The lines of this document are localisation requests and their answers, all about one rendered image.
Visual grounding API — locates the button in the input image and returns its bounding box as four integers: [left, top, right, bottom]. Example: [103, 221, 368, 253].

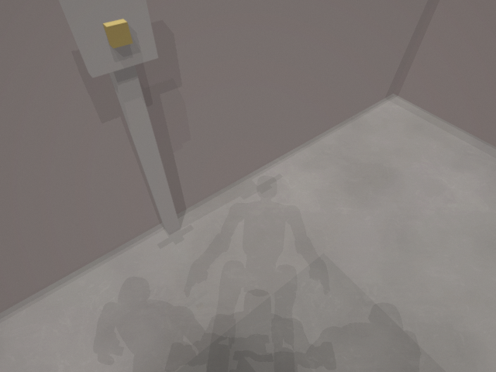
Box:
[103, 19, 133, 49]

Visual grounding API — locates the panel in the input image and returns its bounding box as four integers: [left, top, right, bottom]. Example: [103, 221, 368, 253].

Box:
[59, 0, 181, 235]

